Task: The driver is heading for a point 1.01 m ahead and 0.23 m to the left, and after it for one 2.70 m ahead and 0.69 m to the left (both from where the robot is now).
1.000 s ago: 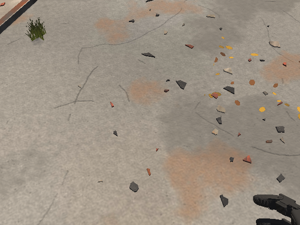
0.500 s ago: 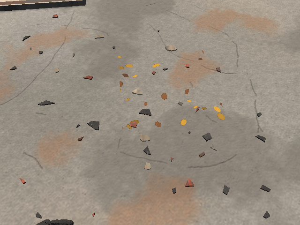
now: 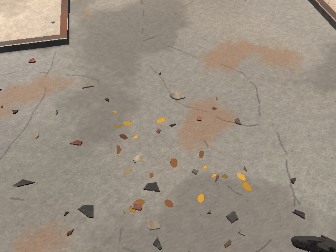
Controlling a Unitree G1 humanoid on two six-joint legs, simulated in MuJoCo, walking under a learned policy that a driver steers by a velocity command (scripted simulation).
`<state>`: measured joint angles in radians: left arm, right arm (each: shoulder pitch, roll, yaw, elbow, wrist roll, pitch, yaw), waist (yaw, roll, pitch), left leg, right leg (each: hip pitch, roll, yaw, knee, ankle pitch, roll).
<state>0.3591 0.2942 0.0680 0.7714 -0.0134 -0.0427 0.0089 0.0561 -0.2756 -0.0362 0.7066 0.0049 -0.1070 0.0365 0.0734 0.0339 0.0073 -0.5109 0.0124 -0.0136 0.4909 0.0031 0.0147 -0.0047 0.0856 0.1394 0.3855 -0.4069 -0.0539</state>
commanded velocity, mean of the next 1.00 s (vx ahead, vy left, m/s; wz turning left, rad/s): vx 0.50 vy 0.00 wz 0.41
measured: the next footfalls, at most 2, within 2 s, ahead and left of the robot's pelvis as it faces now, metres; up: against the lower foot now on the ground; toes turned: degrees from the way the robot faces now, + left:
left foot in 0.02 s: +0.18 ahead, +0.11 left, +0.00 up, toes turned +0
right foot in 0.52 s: +0.47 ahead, -0.06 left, +0.00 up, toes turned +20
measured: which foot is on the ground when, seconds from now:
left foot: up 0.00-0.00, down 0.02-0.52, up 0.54-1.00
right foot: down 0.00-0.02, up 0.04-0.50, down 0.52-1.00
